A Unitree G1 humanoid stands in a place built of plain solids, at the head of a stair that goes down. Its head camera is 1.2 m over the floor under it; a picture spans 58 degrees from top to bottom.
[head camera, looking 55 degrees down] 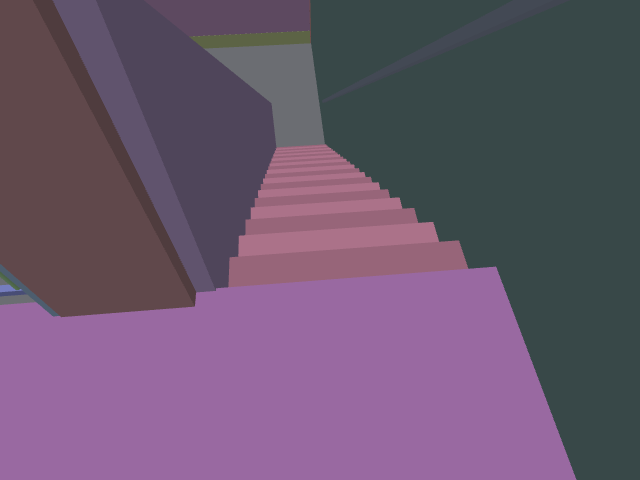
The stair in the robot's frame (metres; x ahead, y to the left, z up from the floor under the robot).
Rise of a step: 0.20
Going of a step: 0.25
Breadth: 0.90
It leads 5 degrees to the left of straight ahead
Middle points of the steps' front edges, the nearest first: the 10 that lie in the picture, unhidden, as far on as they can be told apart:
0.70 -0.12 0.00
0.94 -0.10 -0.20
1.19 -0.08 -0.40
1.44 -0.06 -0.60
1.68 -0.03 -0.81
1.93 -0.01 -1.01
2.18 0.01 -1.21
2.42 0.03 -1.41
2.67 0.05 -1.61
2.92 0.08 -1.81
